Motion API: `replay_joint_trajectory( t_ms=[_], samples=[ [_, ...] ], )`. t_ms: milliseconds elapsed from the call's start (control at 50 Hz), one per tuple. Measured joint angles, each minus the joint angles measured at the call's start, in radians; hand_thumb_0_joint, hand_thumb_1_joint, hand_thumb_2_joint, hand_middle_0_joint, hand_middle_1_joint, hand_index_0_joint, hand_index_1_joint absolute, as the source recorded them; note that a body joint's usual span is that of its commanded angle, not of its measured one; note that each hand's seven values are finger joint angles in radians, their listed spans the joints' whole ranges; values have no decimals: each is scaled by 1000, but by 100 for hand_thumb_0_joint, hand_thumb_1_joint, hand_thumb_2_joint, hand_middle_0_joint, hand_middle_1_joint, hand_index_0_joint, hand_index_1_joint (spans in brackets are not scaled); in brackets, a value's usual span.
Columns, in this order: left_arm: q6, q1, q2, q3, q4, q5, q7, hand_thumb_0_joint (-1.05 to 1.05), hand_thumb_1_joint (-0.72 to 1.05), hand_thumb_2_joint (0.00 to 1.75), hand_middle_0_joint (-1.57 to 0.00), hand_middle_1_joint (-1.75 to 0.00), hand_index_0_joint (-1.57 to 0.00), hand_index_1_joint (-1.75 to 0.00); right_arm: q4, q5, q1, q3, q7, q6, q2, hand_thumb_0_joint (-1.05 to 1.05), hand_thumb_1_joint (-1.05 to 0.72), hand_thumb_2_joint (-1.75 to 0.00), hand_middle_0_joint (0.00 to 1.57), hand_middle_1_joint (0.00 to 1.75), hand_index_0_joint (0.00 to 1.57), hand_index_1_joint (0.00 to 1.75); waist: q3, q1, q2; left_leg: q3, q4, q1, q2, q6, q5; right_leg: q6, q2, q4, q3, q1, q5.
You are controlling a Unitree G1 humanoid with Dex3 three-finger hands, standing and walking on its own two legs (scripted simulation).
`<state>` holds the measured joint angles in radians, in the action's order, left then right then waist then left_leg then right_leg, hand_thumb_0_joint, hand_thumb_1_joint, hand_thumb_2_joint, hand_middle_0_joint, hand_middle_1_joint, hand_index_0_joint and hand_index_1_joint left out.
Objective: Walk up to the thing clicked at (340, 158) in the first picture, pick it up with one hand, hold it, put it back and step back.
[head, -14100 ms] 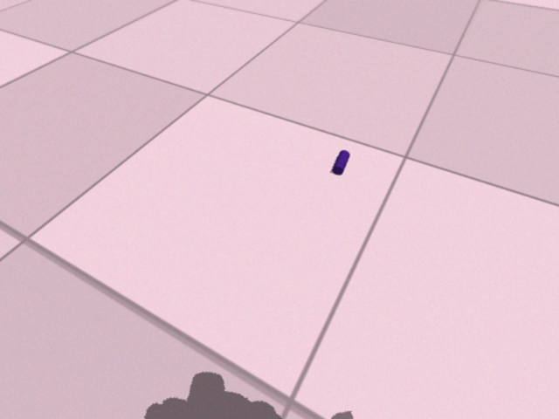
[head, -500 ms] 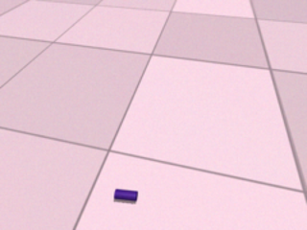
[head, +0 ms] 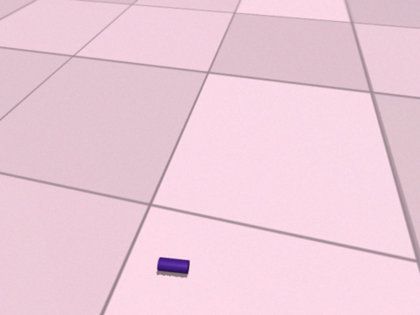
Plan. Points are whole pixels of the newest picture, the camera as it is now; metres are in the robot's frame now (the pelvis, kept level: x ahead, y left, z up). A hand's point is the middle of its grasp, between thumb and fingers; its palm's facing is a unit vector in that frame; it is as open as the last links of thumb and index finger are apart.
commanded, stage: stand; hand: left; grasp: from above
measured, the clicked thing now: (173, 265) +0.44 +0.21 -0.75
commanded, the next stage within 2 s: rise first in 0.76 s
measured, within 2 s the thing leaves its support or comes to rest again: neither
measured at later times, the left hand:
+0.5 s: hand out of the picture +0.08 +0.25 -0.16, palm faces -0.02 -0.94 -0.34, open 7.4 cm
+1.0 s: hand out of the picture +0.12 +0.25 -0.16, palm faces +0.04 -0.95 -0.32, open 7.9 cm
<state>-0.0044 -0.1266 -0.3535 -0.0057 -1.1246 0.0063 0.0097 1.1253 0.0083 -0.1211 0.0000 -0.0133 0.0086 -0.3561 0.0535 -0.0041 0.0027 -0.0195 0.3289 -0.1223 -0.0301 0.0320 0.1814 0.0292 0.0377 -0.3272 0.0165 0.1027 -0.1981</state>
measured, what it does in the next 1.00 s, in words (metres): stands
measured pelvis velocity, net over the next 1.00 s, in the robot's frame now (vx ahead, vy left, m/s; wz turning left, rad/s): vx -0.01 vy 0.00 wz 0.01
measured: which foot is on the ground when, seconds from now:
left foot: down 0.00-1.00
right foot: down 0.00-1.00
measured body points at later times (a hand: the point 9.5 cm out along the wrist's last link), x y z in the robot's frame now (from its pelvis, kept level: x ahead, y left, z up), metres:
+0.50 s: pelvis +0.01 +0.00 +0.00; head +0.02 +0.00 +0.45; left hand +0.08 +0.30 -0.13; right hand +0.08 -0.30 -0.13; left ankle +0.00 +0.14 -0.75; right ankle -0.01 -0.14 -0.75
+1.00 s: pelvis -0.01 +0.00 -0.01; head +0.04 +0.00 +0.44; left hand +0.12 +0.29 -0.14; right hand +0.09 -0.29 -0.14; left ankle +0.00 +0.14 -0.75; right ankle -0.01 -0.14 -0.75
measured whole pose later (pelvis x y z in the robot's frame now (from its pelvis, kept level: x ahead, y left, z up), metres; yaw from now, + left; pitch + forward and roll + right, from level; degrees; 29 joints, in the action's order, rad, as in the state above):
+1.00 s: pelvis -0.01 +0.00 -0.01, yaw +0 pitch +3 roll +0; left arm -0.02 -0.01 -0.33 -0.08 -1.08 0.00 0.00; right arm 0.90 -0.04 -0.18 0.01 0.03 0.04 -0.32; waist 0.05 -0.01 0.00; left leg -0.03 0.47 -0.29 -0.03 0.03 0.23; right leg 0.02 0.04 -0.47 0.02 0.26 -0.25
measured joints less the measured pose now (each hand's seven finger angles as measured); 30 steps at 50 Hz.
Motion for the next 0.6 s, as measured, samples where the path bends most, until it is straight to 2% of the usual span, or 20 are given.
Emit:
replay_joint_trajectory(
  t_ms=[600],
  samples=[
    [0,10,3,-1,4,0,-3,1,90,90,-20,-30,-20,-30,-15,-1,11,-2,5,0,0,0,-90,-90,20,30,20,30,2,1,3,0,1,11,-5,4,9,-3,-4,0,1,-11,-9]
  ],
)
